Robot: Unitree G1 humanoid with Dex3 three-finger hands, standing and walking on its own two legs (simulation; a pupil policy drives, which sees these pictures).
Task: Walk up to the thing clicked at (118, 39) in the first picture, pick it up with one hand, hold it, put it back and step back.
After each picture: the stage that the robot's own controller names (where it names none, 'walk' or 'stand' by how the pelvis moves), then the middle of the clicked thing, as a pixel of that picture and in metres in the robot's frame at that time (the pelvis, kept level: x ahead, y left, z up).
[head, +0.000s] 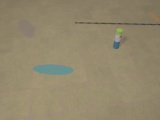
stand; (117, 39) +1.42 -0.41 -0.65
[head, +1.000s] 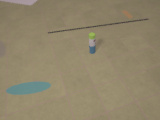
walk; (92, 43) +1.35 +0.01 -0.62
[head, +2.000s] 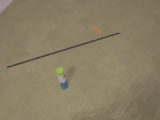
walk; (62, 78) +0.87 +0.27 -0.65
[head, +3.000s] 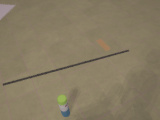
walk; (64, 106) +0.61 +0.22 -0.65
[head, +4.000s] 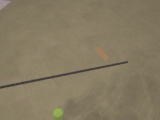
stand; out of the picture +0.50 +0.15 -0.64
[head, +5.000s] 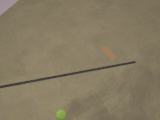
stand; out of the picture +0.47 +0.16 -0.65
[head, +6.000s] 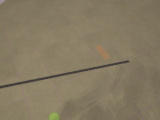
stand; out of the picture +0.43 +0.18 -0.64
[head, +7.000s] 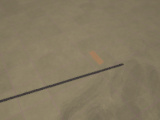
stand; out of the picture +0.40 +0.21 -0.66
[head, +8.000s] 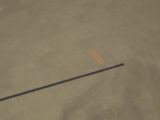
stand; out of the picture +0.40 +0.22 -0.66
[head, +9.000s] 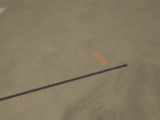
stand; out of the picture +0.40 +0.21 -0.66
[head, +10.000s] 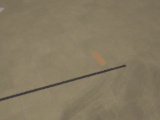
stand; out of the picture +0.39 +0.21 -0.66
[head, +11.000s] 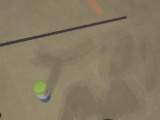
go down; (42, 92) +0.44 +0.20 -0.49
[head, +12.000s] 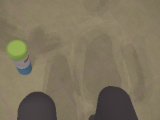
go down; (21, 60) +0.48 +0.23 -0.27
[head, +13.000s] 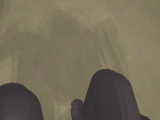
close in; out of the picture +0.47 +0.26 -0.19
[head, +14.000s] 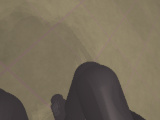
close; out of the picture +0.46 +0.29 -0.16
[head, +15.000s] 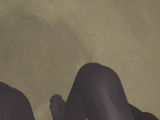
lift; out of the picture +0.43 +0.28 -0.17
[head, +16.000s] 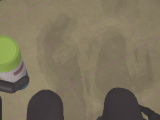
lift; (12, 69) +0.36 +0.23 -0.02
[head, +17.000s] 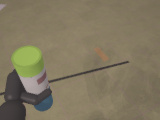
hold; (36, 83) +0.33 +0.15 +0.09
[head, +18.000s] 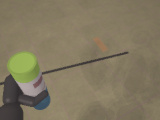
hold; (33, 85) +0.34 +0.17 +0.05
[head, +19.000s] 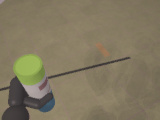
hold; (38, 88) +0.33 +0.15 +0.06
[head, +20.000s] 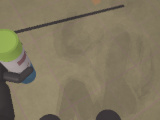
crouch; (17, 62) +0.42 +0.20 -0.02
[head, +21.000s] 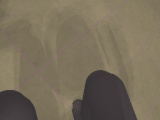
lower; out of the picture +0.49 +0.26 -0.10
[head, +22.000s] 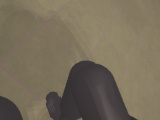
lower; out of the picture +0.47 +0.30 -0.17
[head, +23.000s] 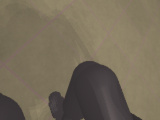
lower; out of the picture +0.47 +0.31 -0.17
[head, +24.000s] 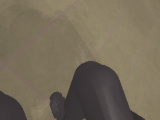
lower; out of the picture +0.46 +0.31 -0.17
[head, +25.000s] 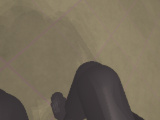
lower; out of the picture +0.45 +0.31 -0.17
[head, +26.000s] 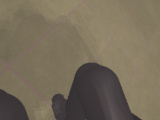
open; out of the picture +0.46 +0.28 -0.17
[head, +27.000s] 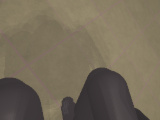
stand; out of the picture +0.46 +0.27 -0.19
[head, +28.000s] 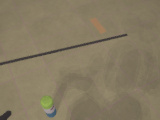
stand; (49, 107) +0.43 +0.19 -0.53
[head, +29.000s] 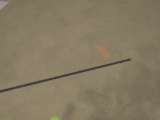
stand; out of the picture +0.42 +0.18 -0.60
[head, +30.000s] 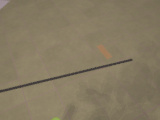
stand; out of the picture +0.41 +0.18 -0.60
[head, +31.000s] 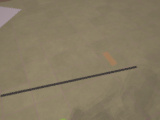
stand; out of the picture +0.44 +0.17 -0.65
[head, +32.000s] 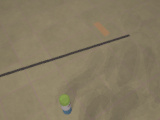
walk; (65, 105) +0.48 +0.12 -0.63
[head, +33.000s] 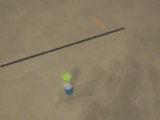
walk; (68, 84) +0.68 +0.16 -0.64
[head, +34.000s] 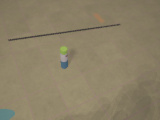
stand; (64, 58) +1.03 +0.14 -0.64
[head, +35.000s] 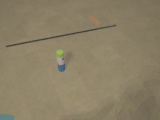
stand; (60, 61) +1.03 +0.21 -0.65
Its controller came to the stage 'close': yes
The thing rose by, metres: 0.69
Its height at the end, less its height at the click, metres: +0.00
